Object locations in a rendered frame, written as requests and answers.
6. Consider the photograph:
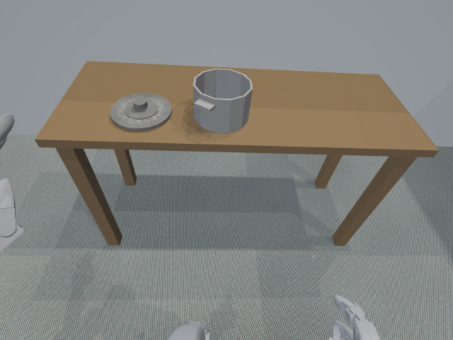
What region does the knob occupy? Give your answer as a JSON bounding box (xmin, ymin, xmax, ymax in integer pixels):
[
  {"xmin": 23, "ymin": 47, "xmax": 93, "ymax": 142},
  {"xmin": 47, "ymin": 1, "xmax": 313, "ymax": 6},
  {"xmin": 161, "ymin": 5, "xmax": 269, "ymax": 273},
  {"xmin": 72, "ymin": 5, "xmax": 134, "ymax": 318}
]
[{"xmin": 133, "ymin": 97, "xmax": 148, "ymax": 110}]

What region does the lid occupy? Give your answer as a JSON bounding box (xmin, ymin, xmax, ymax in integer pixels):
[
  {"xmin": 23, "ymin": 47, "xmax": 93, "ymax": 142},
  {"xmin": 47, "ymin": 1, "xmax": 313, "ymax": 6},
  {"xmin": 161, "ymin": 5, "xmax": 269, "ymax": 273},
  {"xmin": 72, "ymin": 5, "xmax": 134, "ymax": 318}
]
[{"xmin": 110, "ymin": 93, "xmax": 172, "ymax": 130}]

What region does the pot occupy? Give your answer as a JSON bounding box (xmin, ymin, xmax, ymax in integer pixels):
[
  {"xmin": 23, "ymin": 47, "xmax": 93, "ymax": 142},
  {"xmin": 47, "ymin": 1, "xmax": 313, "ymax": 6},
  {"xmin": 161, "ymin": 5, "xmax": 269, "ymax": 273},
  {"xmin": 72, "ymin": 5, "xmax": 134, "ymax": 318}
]
[{"xmin": 193, "ymin": 69, "xmax": 253, "ymax": 133}]

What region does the table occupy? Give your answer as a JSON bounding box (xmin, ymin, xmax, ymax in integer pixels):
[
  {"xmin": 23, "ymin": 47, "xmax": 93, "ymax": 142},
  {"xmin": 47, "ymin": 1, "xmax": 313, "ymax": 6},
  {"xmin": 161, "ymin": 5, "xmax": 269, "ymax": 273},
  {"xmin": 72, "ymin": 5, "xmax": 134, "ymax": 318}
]
[{"xmin": 35, "ymin": 61, "xmax": 439, "ymax": 246}]

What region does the robot left hand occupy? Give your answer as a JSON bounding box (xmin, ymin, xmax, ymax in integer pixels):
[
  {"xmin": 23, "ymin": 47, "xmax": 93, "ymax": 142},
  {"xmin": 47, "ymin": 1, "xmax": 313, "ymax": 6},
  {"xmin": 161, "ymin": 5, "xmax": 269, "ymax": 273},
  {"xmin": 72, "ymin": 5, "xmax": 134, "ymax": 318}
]
[{"xmin": 0, "ymin": 113, "xmax": 23, "ymax": 251}]

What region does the robot right hand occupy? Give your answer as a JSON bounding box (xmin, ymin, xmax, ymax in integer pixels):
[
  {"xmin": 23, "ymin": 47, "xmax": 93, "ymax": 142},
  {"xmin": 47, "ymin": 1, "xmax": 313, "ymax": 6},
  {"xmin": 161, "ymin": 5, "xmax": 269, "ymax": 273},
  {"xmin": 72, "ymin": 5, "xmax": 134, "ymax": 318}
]
[{"xmin": 329, "ymin": 295, "xmax": 381, "ymax": 340}]

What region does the left robot thigh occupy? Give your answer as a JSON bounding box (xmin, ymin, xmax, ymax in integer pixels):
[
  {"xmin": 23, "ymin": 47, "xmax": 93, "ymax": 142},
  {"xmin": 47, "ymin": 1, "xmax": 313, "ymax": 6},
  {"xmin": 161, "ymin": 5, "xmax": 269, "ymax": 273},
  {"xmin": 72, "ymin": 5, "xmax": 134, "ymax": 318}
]
[{"xmin": 168, "ymin": 324, "xmax": 211, "ymax": 340}]

